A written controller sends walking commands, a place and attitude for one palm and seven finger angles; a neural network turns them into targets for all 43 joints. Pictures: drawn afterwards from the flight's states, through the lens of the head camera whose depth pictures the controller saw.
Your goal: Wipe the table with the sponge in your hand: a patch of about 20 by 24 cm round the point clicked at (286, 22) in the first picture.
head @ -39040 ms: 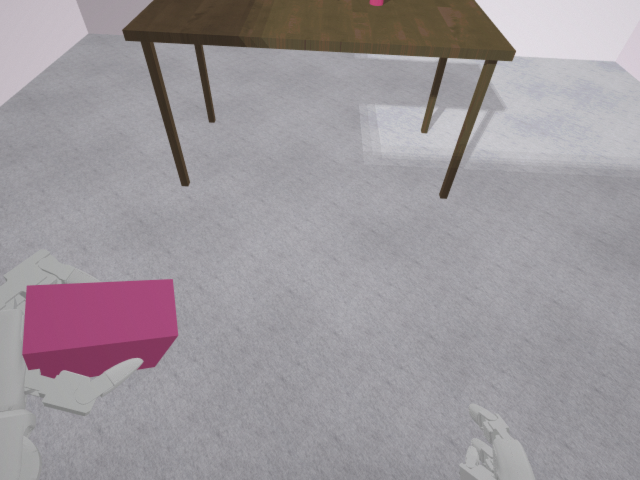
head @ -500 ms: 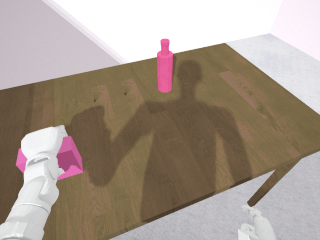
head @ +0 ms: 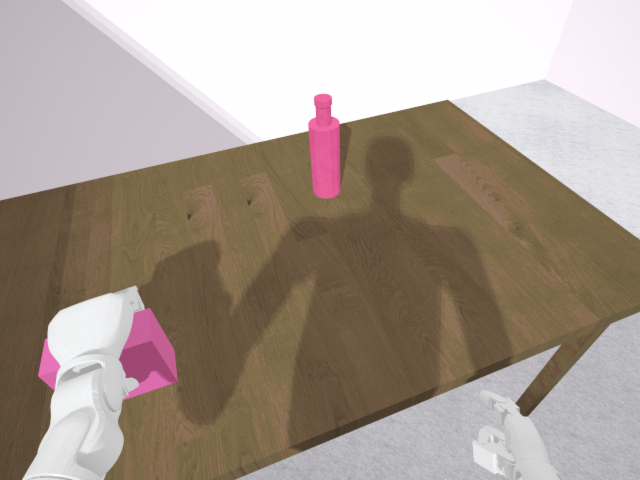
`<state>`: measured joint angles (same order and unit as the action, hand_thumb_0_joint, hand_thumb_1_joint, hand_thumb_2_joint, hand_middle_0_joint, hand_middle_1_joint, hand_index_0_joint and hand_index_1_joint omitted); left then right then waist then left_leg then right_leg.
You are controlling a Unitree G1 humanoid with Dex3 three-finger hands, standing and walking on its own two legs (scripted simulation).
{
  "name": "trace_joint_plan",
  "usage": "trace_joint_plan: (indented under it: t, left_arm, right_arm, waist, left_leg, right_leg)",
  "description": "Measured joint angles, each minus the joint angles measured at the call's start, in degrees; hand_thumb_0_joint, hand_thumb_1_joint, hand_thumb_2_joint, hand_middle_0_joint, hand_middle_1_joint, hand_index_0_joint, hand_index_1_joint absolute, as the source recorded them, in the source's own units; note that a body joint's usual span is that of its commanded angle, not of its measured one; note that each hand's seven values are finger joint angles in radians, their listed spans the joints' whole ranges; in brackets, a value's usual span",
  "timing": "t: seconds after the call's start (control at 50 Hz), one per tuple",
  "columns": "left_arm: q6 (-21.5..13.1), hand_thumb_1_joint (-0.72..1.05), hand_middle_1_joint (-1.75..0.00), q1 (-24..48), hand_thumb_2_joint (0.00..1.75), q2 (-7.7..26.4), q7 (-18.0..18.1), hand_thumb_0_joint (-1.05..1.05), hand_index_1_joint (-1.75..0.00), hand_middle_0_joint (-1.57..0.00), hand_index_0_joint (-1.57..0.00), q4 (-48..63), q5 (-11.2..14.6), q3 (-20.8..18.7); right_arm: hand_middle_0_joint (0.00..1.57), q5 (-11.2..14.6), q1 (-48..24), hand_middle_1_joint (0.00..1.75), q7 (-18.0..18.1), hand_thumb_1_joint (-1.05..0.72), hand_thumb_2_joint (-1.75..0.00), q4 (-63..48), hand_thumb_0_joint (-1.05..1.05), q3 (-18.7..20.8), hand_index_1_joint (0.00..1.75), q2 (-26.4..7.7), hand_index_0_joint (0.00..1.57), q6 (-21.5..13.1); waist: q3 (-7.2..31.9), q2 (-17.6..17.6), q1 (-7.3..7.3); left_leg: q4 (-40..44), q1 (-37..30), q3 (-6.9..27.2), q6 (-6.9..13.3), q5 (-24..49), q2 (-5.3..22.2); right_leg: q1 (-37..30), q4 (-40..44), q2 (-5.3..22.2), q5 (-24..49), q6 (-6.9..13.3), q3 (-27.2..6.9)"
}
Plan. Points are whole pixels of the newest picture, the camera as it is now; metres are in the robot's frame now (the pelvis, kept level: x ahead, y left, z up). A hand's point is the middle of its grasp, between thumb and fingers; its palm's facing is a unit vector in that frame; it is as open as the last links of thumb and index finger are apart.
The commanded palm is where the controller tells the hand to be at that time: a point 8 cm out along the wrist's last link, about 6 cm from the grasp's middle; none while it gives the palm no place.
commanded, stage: wipe back along the first lane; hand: left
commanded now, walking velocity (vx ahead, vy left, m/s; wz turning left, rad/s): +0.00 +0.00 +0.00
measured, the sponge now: (120, 367) +0.24 +0.32 +0.00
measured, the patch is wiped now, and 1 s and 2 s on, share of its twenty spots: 0.90 0.90 0.90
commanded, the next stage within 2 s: lift the sponge slowly off the table in 0.62 s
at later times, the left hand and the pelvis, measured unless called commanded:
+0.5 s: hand (107, 390) +0.19 +0.29 +0.04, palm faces +0.01 -0.09 -1.00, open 9.8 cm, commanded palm +0.15 +0.28 +0.08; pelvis -0.01 +0.00 +0.00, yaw -1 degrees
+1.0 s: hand (112, 407) +0.17 +0.27 +0.04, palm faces +0.01 -0.13 -0.99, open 9.8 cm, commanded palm +0.14 +0.26 +0.10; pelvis -0.01 +0.00 +0.00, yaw -1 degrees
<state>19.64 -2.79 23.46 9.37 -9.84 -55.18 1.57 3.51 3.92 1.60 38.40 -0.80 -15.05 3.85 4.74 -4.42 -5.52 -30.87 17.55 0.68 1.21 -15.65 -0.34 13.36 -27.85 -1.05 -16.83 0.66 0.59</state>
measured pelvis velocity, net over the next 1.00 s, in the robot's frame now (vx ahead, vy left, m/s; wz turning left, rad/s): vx -0.01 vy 0.00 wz -0.02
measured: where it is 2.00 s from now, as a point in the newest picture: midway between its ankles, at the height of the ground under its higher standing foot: outside the picture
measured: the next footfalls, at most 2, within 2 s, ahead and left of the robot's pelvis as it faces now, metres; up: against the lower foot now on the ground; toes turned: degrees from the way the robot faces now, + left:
none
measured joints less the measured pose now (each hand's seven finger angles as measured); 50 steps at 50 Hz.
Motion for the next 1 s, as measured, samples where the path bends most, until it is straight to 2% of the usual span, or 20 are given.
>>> trace_joint_plan:
  t: [0.3, 0.42, 0.76, 1.0]
  left_arm:
    - [1.37, -0.47, -1.46, -8.57, 1.07, -0.07, 0.02, -0.01, -1.4, -0.7, -0.74, 8.73, 0.97, 0.16]
    - [1.47, -0.47, -1.45, -11.03, 1.07, -0.57, 0.38, -0.01, -1.4, -0.7, -0.75, 11.13, 0.48, 0.99]
    - [3.96, -0.47, -1.45, -14.66, 1.07, -2.23, 1.36, 0.0, -1.4, -0.7, -0.75, 15.67, -0.99, 4.27]
    - [4.53, -0.48, -1.44, -16.68, 1.07, -1.58, 0.39, 0.0, -1.38, -0.71, -0.76, 19.05, 0.26, 5.17]
  right_arm:
    - [0.2, -0.3, -0.7, 0.3, 0.47, -0.91, -0.9, 0.45, 0.01, 0.11, 0.3, -0.07, 0.2, -0.72]
    - [0.2, -0.4, -0.73, 0.3, 0.61, -0.9, -0.9, 0.47, 0.02, 0.36, 0.3, 0.12, 0.19, -1.08]
    - [0.2, -0.13, -1.17, 0.3, 0.29, -0.9, -0.9, 0.76, 0.02, 0.83, 0.28, 0.42, 0.16, -1.17]
    - [0.2, -0.35, -1.05, 0.3, 0.37, -0.9, -0.9, 1.23, 0.02, 0.81, 0.28, 0.57, 0.16, -1.29]
  waist:
    - [-0.94, -0.1, -0.53]
    - [-1.0, -0.26, -0.74]
    - [-1.46, -0.57, -1.04]
    - [-2.36, -0.37, -1.58]
  left_leg:
    - [0.4, -1.83, -0.39, -0.32, 0.17, 0.49]
    - [0.38, -2.11, -0.51, -0.17, 0.39, 0.42]
    - [1.05, -3.07, -1.06, 0.3, 1.08, 0.05]
    - [1.63, -4.77, -1.04, 0.13, 1.11, 0.17]
  right_leg:
    - [-1.53, 0.21, -0.47, 0.27, 0.29, -0.47]
    - [-1.8, 0.22, -0.4, 0.54, 0.16, -0.6]
    - [-2.52, 0.67, -0.01, 1.23, -0.23, -1.18]
    - [-4.14, 1.11, -0.16, 1.23, -0.02, -1.22]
